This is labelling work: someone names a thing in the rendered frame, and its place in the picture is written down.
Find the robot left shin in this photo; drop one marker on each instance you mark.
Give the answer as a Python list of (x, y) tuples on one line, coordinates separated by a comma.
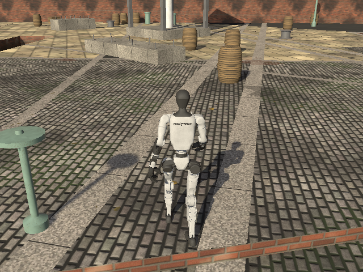
[(168, 199)]

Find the robot right upper arm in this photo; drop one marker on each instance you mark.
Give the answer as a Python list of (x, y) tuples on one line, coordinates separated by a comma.
[(201, 127)]

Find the robot left forearm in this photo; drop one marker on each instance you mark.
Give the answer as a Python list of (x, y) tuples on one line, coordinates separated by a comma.
[(155, 154)]

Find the robot right shin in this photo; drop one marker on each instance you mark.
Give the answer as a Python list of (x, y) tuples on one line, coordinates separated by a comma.
[(191, 218)]

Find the left robot hand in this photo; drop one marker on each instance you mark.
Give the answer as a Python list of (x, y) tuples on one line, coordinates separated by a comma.
[(152, 175)]

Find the robot left upper arm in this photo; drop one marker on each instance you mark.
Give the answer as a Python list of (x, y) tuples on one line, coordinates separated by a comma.
[(162, 129)]

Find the right robot hand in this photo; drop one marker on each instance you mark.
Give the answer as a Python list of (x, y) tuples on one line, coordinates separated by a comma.
[(197, 145)]

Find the robot right forearm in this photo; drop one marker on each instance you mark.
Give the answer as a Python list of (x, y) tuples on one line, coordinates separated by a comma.
[(203, 144)]

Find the robot shin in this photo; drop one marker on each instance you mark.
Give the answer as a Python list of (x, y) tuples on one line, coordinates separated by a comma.
[(168, 199), (191, 218)]

